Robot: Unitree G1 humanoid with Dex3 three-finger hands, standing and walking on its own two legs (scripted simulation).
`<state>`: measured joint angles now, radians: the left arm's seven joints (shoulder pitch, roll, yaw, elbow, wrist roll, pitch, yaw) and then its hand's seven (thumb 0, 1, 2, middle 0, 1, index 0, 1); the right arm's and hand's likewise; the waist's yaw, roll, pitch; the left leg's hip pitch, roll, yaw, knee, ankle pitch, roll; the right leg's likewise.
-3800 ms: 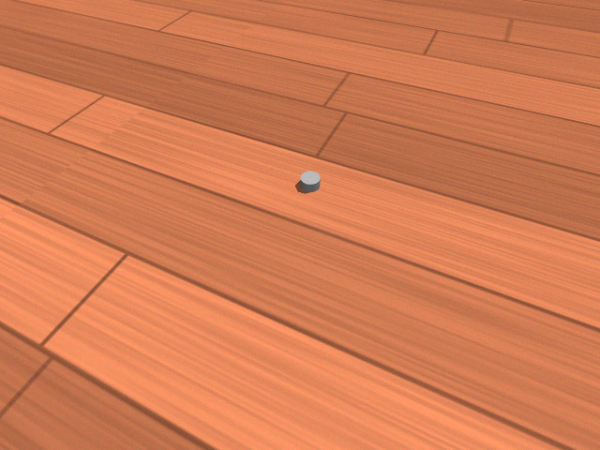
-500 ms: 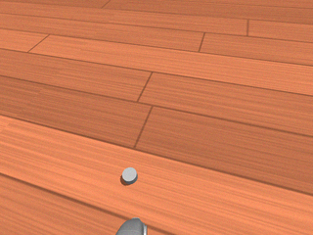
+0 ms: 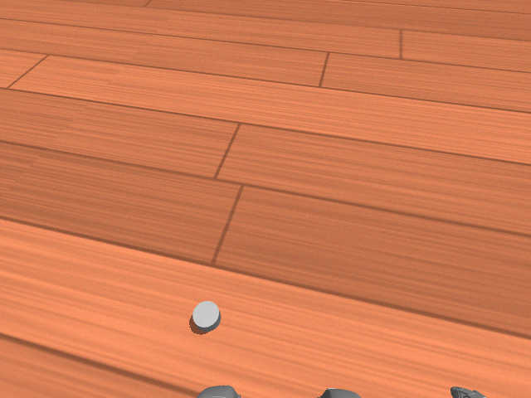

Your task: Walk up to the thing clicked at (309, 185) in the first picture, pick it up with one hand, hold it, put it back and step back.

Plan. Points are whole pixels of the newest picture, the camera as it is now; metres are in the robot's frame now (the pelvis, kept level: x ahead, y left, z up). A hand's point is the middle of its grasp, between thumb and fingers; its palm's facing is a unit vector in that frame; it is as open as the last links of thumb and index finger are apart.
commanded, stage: walk up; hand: left
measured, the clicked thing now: (207, 316) +0.46 +0.27 -0.73
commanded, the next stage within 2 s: stand in 1.10 s
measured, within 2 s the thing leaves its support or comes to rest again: neither
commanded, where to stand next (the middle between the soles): +0.08 +0.01 m, yaw +1 degrees
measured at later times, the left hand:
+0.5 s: hand out of the picture +0.13 +0.25 -0.13, palm faces -0.01 -0.95 -0.32, open 7.4 cm
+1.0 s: hand out of the picture +0.09 +0.26 -0.13, palm faces +0.01 -0.94 -0.33, open 7.4 cm
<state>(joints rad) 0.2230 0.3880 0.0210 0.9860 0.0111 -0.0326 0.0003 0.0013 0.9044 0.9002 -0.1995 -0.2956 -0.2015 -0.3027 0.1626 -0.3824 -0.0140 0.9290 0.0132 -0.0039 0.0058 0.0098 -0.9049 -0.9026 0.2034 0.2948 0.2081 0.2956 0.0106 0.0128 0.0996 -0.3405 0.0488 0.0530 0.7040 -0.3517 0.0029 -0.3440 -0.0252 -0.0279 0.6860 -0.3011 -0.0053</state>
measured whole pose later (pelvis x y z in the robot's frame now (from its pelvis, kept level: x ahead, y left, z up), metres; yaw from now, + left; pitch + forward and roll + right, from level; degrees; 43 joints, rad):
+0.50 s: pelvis +0.02 +0.00 +0.03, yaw +0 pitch -2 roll +0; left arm 0.03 0.35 0.00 1.14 -0.01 -0.01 -0.01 0.00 0.90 0.90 -0.20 -0.30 -0.20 -0.30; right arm 0.08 -0.37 0.01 1.17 0.00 -0.03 0.01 0.01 -0.91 -0.90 0.20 0.29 0.21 0.30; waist -0.01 -0.01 0.05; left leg -0.16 0.04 0.06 0.36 -0.17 -0.02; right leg -0.17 -0.02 -0.03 0.37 -0.16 0.01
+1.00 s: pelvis +0.03 +0.01 +0.03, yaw +0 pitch -2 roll +0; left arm 0.09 0.34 0.01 1.18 0.00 -0.01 -0.01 0.00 0.90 0.90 -0.20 -0.30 -0.20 -0.30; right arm 0.07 -0.34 0.00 1.17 0.00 -0.02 0.01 0.01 -0.91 -0.90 0.20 0.29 0.21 0.30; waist 0.01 0.00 0.04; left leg -0.13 0.03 0.06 0.32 -0.16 -0.01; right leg -0.13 -0.03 -0.03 0.31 -0.15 0.02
